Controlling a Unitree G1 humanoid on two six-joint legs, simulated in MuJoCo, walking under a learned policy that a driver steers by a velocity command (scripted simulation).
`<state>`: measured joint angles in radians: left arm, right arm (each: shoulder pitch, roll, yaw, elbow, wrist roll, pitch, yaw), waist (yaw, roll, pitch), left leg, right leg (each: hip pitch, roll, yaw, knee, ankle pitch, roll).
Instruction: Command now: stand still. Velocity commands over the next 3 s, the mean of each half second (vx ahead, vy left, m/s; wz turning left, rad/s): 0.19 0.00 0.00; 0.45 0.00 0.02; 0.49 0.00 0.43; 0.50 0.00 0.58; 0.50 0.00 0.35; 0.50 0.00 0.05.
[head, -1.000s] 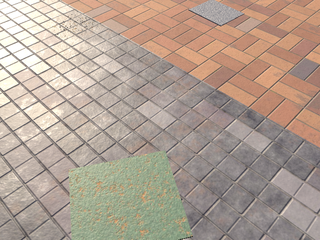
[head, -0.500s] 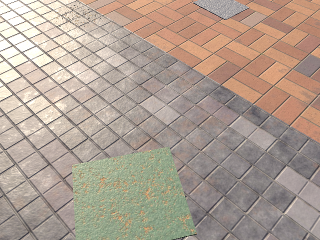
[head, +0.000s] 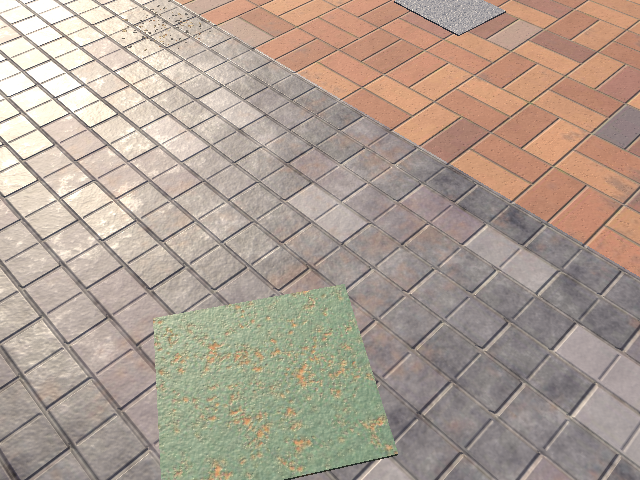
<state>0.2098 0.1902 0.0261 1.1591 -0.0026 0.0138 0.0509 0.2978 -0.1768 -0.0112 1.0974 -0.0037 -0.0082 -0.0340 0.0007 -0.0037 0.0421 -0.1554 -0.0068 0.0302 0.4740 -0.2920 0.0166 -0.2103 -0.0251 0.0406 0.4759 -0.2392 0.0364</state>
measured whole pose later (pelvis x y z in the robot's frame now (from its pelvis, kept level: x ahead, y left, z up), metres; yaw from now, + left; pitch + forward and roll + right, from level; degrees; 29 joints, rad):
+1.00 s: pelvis +0.34 +0.00 -0.01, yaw +1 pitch +1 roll +0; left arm 0.33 0.23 0.04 1.03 -0.02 -0.12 0.01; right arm 0.13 -0.24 -0.06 0.92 0.01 -0.10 0.04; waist 0.01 -0.01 0.05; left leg -0.38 -0.05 0.06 0.49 -0.13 0.07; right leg -0.34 -0.05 0.05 1.24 -0.37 -0.05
